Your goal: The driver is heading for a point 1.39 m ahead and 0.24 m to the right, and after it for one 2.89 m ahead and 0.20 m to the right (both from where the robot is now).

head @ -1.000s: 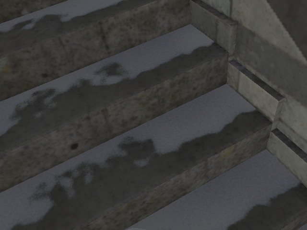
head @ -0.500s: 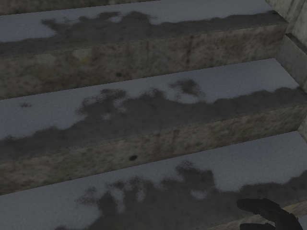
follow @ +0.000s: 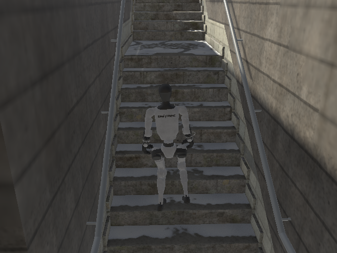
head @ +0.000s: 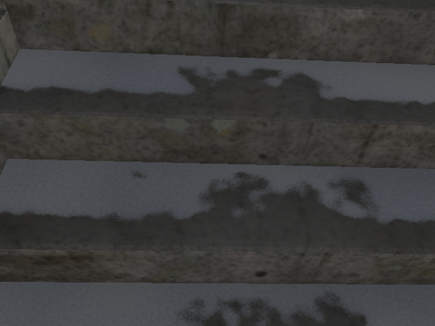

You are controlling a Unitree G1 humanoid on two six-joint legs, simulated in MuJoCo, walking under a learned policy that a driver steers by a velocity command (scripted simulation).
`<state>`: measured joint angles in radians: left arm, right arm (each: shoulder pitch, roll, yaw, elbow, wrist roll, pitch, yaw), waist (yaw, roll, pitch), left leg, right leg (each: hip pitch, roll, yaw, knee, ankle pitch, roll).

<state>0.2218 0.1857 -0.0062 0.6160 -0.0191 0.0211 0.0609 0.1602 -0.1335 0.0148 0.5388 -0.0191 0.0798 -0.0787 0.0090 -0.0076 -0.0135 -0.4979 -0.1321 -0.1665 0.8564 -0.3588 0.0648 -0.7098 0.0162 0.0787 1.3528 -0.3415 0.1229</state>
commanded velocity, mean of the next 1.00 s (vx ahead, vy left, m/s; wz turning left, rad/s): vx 0.00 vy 0.00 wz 0.08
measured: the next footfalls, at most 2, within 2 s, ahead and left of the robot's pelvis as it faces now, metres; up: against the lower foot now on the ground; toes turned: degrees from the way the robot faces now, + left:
right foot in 0.14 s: +0.11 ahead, -0.15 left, +0.00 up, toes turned +1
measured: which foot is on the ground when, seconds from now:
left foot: down 0.00-1.00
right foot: up 0.00-0.12, down 0.14-1.00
